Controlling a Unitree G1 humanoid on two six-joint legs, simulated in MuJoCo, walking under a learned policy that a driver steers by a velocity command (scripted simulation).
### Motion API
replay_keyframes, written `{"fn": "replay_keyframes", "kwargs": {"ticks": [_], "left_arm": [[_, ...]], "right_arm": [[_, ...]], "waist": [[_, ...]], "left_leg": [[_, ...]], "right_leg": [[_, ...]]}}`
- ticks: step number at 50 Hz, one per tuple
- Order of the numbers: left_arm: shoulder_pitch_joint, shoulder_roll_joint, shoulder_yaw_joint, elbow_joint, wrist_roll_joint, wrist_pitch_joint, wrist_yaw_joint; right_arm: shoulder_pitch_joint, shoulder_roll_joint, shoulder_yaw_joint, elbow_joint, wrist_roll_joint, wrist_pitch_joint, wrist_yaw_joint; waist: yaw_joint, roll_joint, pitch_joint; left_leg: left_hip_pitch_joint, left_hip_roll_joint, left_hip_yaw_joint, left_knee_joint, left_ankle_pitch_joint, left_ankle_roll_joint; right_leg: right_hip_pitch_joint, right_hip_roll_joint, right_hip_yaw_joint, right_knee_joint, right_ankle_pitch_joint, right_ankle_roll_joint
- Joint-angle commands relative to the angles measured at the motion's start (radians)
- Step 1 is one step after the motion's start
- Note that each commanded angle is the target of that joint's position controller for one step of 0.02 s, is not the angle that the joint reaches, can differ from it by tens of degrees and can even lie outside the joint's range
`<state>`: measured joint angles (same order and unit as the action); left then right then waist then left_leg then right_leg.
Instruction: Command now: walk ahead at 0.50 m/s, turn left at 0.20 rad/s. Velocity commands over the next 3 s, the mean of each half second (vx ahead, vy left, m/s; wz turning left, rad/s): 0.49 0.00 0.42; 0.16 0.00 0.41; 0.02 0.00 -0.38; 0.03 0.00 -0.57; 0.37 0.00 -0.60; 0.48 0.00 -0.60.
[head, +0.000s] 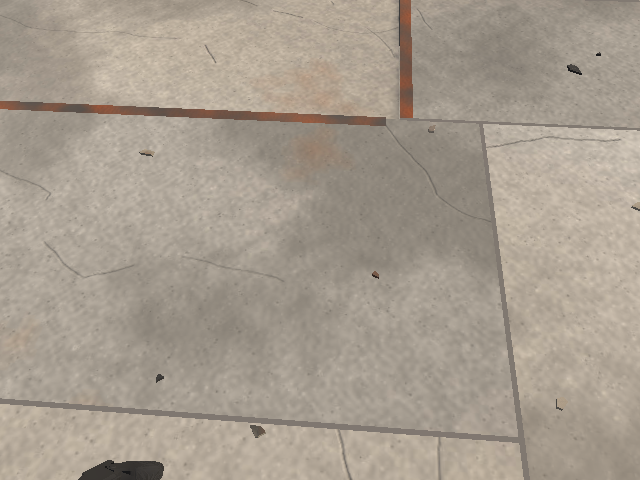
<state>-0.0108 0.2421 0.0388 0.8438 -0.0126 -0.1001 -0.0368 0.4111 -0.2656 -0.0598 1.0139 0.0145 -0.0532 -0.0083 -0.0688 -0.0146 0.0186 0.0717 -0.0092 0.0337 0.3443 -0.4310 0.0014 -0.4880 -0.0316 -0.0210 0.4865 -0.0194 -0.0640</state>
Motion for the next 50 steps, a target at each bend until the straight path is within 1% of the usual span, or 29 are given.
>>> {"fn": "replay_keyframes", "kwargs": {"ticks": [1, 2, 3, 4, 5, 7, 8, 11, 16, 20, 22, 24, 25, 26, 27, 28, 29, 30, 31, 32, 33, 34, 36, 40, 42, 44, 47, 49, 50], "left_arm": [[0.45, 0.324, 0.103, 0.065, 0.02, -0.001, 0.02], [0.445, 0.238, 0.076, 0.059, 0.013, 0.0, 0.018], [0.363, 0.185, 0.059, 0.051, 0.008, -0.003, 0.021], [0.283, 0.151, 0.049, 0.035, 0.008, -0.006, 0.022], [0.222, 0.118, 0.04, 0.032, 0.013, -0.011, 0.019], [0.171, 0.083, 0.033, 0.04, 0.027, -0.02, 0.016], [0.172, 0.087, 0.035, 0.047, 0.028, -0.024, 0.016], [0.192, 0.12, 0.047, 0.066, 0.033, -0.028, 0.031], [0.229, 0.151, 0.053, 0.074, 0.028, -0.016, 0.056], [0.313, 0.174, 0.062, 0.096, 0.013, 0.008, 0.063], [0.331, 0.185, 0.068, 0.101, 0.005, 0.026, 0.063], [0.288, 0.212, 0.075, 0.081, 0.0, 0.046, 0.072], [0.273, 0.225, 0.079, 0.071, -0.003, 0.057, 0.078], [0.254, 0.232, 0.079, 0.061, -0.006, 0.064, 0.082], [0.247, 0.226, 0.075, 0.05, -0.01, 0.058, 0.08], [0.32, 0.098, 0.041, 0.016, 0.049, 0.041, 0.068], [0.367, 0.099, 0.025, -0.013, 0.029, 0.01, 0.052], [0.254, 0.17, 0.045, -0.023, -0.01, -0.007, 0.044], [0.196, 0.158, 0.041, -0.049, -0.022, -0.011, 0.047], [0.191, 0.155, 0.044, -0.033, -0.003, -0.003, 0.06], [0.199, 0.173, 0.054, -0.034, 0.011, 0.013, 0.069], [0.209, 0.179, 0.059, -0.038, 0.015, 0.03, 0.071], [0.229, 0.149, 0.055, -0.046, 0.02, 0.052, 0.077], [0.177, 0.133, 0.048, -0.07, 0.026, 0.07, 0.085], [0.168, 0.128, 0.043, -0.064, 0.019, 0.078, 0.08], [0.136, 0.121, 0.037, -0.068, 0.014, 0.08, 0.073], [0.128, 0.117, 0.032, -0.06, 0.014, 0.071, 0.059], [0.144, 0.122, 0.033, -0.058, 0.018, 0.059, 0.049], [0.131, 0.146, 0.036, -0.067, 0.028, 0.054, 0.047]], "right_arm": [[0.071, 0.001, 0.022, -0.086, -0.011, -0.021, 0.003], [0.051, -0.053, 0.011, -0.07, 0.007, -0.041, 0.005], [-0.03, -0.132, -0.014, -0.094, 0.036, -0.05, 0.006], [-0.082, -0.135, -0.017, -0.106, 0.039, -0.051, 0.0], [-0.108, -0.122, -0.022, -0.11, 0.029, -0.045, -0.007], [-0.068, -0.076, -0.028, -0.098, 0.023, -0.015, -0.009], [-0.061, -0.052, -0.026, -0.098, 0.023, -0.002, -0.007], [-0.117, -0.05, -0.033, -0.134, 0.016, 0.018, -0.008], [-0.255, -0.031, -0.025, -0.189, 0.006, 0.007, 0.019], [-0.389, -0.015, -0.011, -0.256, 0.005, 0.006, 0.045], [-0.422, -0.02, -0.01, -0.29, 0.008, 0.008, 0.059], [-0.386, -0.051, -0.025, -0.307, 0.001, 0.009, 0.07], [-0.312, -0.078, -0.039, -0.298, 0.0, 0.009, 0.073], [-0.185, -0.124, -0.063, -0.272, 0.003, 0.006, 0.071], [-0.06, -0.185, -0.093, -0.245, -0.001, 0.007, 0.051], [-0.048, -0.297, -0.11, -0.24, -0.009, 0.016, 0.025], [-0.068, -0.305, -0.101, -0.295, -0.026, 0.009, 0.033], [-0.075, -0.242, -0.084, -0.311, -0.026, 0.008, 0.038], [-0.14, -0.197, -0.073, -0.315, -0.01, 0.002, 0.036], [-0.198, -0.168, -0.066, -0.322, 0.003, 0.0, 0.034], [-0.237, -0.146, -0.06, -0.332, 0.001, 0.002, 0.026], [-0.253, -0.146, -0.058, -0.341, -0.013, 0.006, 0.024], [-0.258, -0.167, -0.064, -0.346, -0.021, 0.008, 0.019], [-0.246, -0.197, -0.072, -0.356, -0.006, 0.032, -0.007], [-0.262, -0.17, -0.059, -0.36, -0.008, 0.045, -0.017], [-0.262, -0.136, -0.042, -0.349, -0.023, 0.049, -0.02], [-0.254, -0.082, -0.011, -0.314, -0.046, 0.039, -0.007], [-0.261, -0.083, -0.002, -0.295, -0.041, 0.031, 0.002], [-0.222, -0.085, -0.001, -0.281, -0.038, 0.026, 0.002]], "waist": [[0.179, -0.196, -0.364], [0.198, -0.204, -0.4], [0.183, -0.153, -0.24], [0.153, -0.1, -0.148], [0.124, -0.071, -0.082], [0.07, -0.104, -0.039], [0.061, -0.094, -0.029], [0.055, -0.055, 0.012], [0.09, -0.027, 0.046], [0.14, -0.003, 0.089], [0.139, -0.012, 0.093], [0.093, -0.05, 0.055], [0.05, -0.074, 0.004], [-0.017, -0.073, -0.068], [-0.086, -0.023, -0.139], [0.009, 0.251, -0.232], [0.027, 0.254, -0.459], [-0.031, 0.092, -0.438], [-0.008, 0.057, -0.301], [0.03, -0.016, -0.195], [0.063, -0.008, -0.157], [0.085, 0.01, -0.141], [0.107, 0.035, -0.139], [0.095, 0.077, -0.175], [0.085, 0.1, -0.183], [0.067, 0.122, -0.165], [0.056, 0.141, -0.139], [0.082, 0.129, -0.114], [0.074, 0.098, -0.1]], "left_leg": [[-0.63, -0.017, -0.003, 0.764, 0.194, 0.023], [-0.738, -0.024, -0.158, 0.918, -0.155, 0.03], [-0.816, 0.03, -0.17, 0.971, -0.097, 0.045], [-0.802, 0.087, -0.143, 0.94, -0.001, 0.051], [-0.763, 0.119, -0.135, 0.884, 0.071, 0.049], [-0.657, 0.156, -0.141, 0.827, 0.151, 0.049], [-0.647, 0.162, -0.137, 0.817, 0.167, 0.046], [-0.729, 0.165, -0.15, 0.74, 0.282, 0.032], [-0.749, 0.145, -0.087, 0.469, 0.491, 0.022], [-0.802, 0.13, -0.025, 0.343, 0.47, 0.043], [-0.81, 0.112, 0.007, 0.311, 0.398, 0.062], [-0.7, 0.044, 0.074, 0.292, 0.309, 0.089], [-0.6, -0.001, 0.102, 0.293, 0.274, 0.106], [-0.434, -0.041, 0.104, 0.239, 0.32, 0.132], [-0.196, -0.038, 0.039, 0.135, 0.504, 0.17], [0.13, 0.207, -0.29, 0.237, 0.979, 0.273], [0.322, 0.409, -0.75, 0.126, 0.975, 0.488], [0.275, 0.362, -0.631, 0.088, 0.987, 0.434], [0.144, 0.314, -0.494, 0.079, 0.934, 0.384], [-0.01, 0.265, -0.415, 0.051, 0.888, 0.34], [-0.129, 0.243, -0.376, 0.023, 0.86, 0.325], [-0.219, 0.225, -0.359, 0.0, 0.856, 0.318], [-0.299, 0.199, -0.318, -0.009, 0.908, 0.314], [-0.308, 0.16, -0.304, 0.011, 0.818, 0.277], [-0.305, 0.153, -0.279, 0.007, 0.684, 0.247], [-0.33, 0.15, -0.265, -0.005, 0.58, 0.232], [-0.348, 0.161, -0.252, 0.012, 0.521, 0.221], [-0.351, 0.153, -0.241, 0.065, 0.499, 0.185], [-0.338, 0.122, -0.235, 0.088, 0.441, 0.141]], "right_leg": [[0.899, -0.35, 0.537, -0.043, -0.201, -0.226], [0.89, -0.387, 0.721, -0.162, -0.298, -0.236], [0.759, -0.357, 0.569, -0.183, -0.316, -0.181], [0.611, -0.321, 0.432, -0.213, -0.269, -0.145], [0.484, -0.286, 0.337, -0.257, -0.218, -0.124], [0.346, -0.234, 0.193, -0.322, -0.142, -0.098], [0.319, -0.229, 0.148, -0.341, -0.099, -0.105], [0.317, -0.226, 0.043, -0.373, -0.003, -0.116], [0.375, -0.205, -0.099, -0.388, 0.07, -0.094], [0.517, -0.246, -0.151, -0.352, 0.137, -0.09], [0.591, -0.268, -0.173, -0.299, 0.237, -0.081], [0.607, -0.261, -0.208, -0.159, 0.633, -0.053], [0.602, -0.252, -0.214, -0.038, 0.801, -0.037], [0.562, -0.227, -0.219, 0.136, 0.823, -0.011], [0.422, -0.174, -0.227, 0.377, 0.623, 0.047], [0.069, -0.038, -0.21, 0.731, -0.36, 0.111], [-0.139, 0.106, 0.017, 0.995, -0.705, 0.141], [-0.18, 0.042, 0.126, 1.007, -0.634, 0.115], [-0.219, 0.005, 0.111, 0.93, -0.541, 0.097], [-0.199, -0.032, 0.101, 0.854, -0.482, 0.103], [-0.143, -0.053, 0.106, 0.796, -0.442, 0.106], [-0.079, -0.056, 0.108, 0.763, -0.424, 0.107], [-0.038, -0.04, 0.094, 0.67, -0.401, 0.123], [-0.047, -0.008, 0.097, 0.486, -0.282, 0.157], [-0.028, -0.017, 0.092, 0.408, -0.2, 0.162], [0.024, -0.032, 0.087, 0.329, -0.154, 0.159], [0.14, -0.039, 0.077, 0.201, -0.151, 0.135], [0.228, -0.015, 0.046, 0.034, -0.086, 0.096], [0.258, -0.029, 0.074, -0.043, 0.053, 0.072]]}}
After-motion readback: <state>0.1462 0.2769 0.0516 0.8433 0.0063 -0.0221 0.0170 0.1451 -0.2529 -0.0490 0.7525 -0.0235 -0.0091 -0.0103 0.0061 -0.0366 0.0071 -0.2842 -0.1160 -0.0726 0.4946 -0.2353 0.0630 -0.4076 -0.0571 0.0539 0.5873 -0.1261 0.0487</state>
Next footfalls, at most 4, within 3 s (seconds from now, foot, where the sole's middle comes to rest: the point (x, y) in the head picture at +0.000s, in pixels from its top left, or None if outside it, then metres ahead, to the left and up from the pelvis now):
0.54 left None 0.43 0.16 -0.76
1.00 right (334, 427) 0.58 -0.03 -0.76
1.56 right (360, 439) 0.54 -0.08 -0.76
2.02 left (252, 453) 0.53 0.14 -0.76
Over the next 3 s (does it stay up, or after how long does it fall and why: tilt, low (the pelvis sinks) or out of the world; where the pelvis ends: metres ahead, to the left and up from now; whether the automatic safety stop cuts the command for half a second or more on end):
stays up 0.87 -0.21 0.00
